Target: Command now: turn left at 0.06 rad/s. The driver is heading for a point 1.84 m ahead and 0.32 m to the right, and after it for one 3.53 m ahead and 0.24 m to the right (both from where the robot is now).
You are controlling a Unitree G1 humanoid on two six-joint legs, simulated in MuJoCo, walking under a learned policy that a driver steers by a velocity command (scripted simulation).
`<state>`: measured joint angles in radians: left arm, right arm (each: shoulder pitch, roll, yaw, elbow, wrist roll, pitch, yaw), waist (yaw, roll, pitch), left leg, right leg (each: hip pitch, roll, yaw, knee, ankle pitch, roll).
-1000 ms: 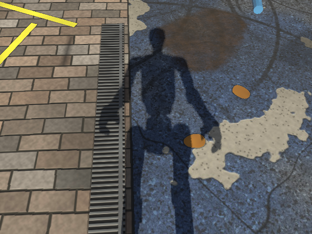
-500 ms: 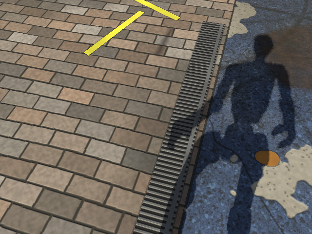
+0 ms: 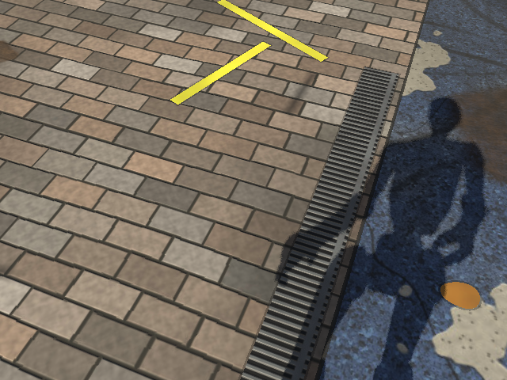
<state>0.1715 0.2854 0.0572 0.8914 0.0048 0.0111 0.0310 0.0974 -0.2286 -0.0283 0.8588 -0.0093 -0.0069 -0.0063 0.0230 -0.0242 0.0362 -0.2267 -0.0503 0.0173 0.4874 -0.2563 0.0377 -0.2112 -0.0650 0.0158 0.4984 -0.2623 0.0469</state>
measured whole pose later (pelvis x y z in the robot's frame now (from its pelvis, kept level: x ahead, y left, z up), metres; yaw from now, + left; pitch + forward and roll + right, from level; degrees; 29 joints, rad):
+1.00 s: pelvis +0.04 -0.03 -0.01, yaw -1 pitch +0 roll +0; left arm 0.27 0.23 0.03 1.06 -0.03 -0.08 0.01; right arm 0.30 -0.25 -0.05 1.08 0.03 -0.04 -0.02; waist 0.00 0.02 -0.01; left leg -0.20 0.01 -0.02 0.57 -0.37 0.02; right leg -0.21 0.00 -0.04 0.57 -0.38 -0.08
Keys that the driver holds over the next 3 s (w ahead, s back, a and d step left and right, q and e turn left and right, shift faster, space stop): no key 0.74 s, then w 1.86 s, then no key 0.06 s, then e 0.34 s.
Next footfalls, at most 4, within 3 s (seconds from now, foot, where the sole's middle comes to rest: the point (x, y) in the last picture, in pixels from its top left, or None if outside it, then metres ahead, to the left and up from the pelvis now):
1.42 left None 0.42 0.09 -0.77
1.98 right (323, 299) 0.73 -0.16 -0.77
2.52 left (245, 212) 1.04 0.08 -0.77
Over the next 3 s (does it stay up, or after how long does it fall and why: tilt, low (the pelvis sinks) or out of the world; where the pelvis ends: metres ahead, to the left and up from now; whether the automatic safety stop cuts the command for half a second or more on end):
stays up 1.06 -0.02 0.00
